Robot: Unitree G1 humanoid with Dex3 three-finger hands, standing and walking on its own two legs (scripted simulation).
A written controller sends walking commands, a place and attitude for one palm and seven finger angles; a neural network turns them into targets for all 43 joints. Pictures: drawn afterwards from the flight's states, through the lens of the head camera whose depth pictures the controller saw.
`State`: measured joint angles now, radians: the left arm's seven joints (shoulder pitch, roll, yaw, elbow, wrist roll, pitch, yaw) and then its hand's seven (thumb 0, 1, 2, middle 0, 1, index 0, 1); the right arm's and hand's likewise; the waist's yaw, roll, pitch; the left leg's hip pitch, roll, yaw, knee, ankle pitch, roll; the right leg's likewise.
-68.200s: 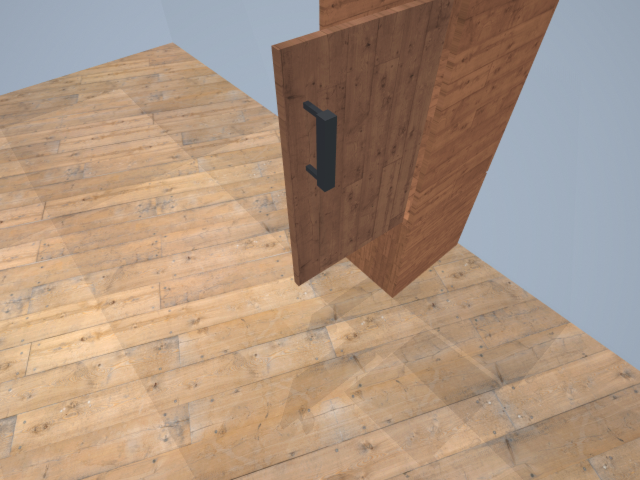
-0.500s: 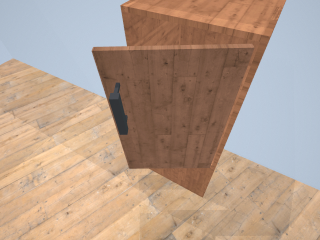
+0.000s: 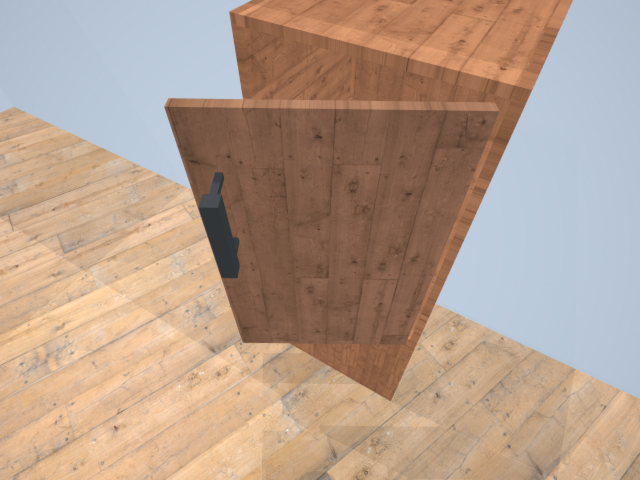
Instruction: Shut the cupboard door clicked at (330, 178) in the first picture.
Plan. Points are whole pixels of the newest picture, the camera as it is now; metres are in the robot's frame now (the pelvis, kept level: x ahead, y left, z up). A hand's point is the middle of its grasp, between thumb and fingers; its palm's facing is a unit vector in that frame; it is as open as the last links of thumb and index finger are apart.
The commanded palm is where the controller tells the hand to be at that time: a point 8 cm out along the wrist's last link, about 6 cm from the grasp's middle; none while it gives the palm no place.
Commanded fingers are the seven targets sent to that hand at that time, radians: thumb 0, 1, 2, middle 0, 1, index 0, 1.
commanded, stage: come to a stop and stand still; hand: left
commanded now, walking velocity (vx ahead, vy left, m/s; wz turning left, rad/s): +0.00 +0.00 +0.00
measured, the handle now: (224, 227) +0.41 +0.16 +0.08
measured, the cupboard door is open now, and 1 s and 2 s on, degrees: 30 30 30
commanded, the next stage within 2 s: look again from close up in 0.10 s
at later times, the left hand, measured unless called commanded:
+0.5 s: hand out of the picture +0.05 +0.18 -0.17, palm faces -0.02 -0.97 -0.25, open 7.3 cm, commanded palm none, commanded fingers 0.00 0.90 0.90 -0.20 -0.30 -0.20 -0.30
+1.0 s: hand (172, 446) +0.16 +0.19 -0.04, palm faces +0.28 -0.95 -0.13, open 7.2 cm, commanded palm +0.09 +0.22 -0.06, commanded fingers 0.00 0.90 0.90 -0.35 -0.46 -0.35 -0.46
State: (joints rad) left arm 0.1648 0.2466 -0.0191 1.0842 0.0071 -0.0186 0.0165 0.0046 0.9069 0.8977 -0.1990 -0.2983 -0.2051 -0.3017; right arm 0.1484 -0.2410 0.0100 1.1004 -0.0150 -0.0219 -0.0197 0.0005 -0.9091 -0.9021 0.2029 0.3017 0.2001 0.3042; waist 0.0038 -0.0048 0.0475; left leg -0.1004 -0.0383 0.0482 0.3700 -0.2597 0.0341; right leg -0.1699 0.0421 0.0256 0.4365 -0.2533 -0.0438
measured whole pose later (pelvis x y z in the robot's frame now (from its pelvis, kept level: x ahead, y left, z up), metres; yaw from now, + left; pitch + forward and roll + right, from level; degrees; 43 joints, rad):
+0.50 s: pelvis +0.00 -0.02 +0.00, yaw +0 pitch -1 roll +1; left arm 0.18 0.24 -0.02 1.09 0.00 -0.02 0.02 0.00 0.91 0.90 -0.20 -0.30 -0.20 -0.30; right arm 0.18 -0.23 0.01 1.13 -0.01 -0.01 -0.02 0.00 -0.91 -0.90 0.20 0.30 0.20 0.30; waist 0.00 -0.01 0.05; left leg -0.10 0.00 0.04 0.36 -0.25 0.00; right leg -0.15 0.08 0.01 0.40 -0.23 -0.08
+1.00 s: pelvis -0.02 -0.02 -0.02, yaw +3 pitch +1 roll +1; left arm 0.39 0.19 0.11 0.25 -0.18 -0.20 0.03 0.02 0.91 0.90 -0.22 -0.32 -0.23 -0.33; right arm 0.30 -0.25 -0.04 0.83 0.02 -0.24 -0.08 0.01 -0.91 -0.90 0.20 0.30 0.20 0.30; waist -0.04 0.01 -0.05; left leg -0.32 -0.03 0.00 0.66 -0.36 0.01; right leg -0.36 0.04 -0.04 0.69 -0.36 -0.07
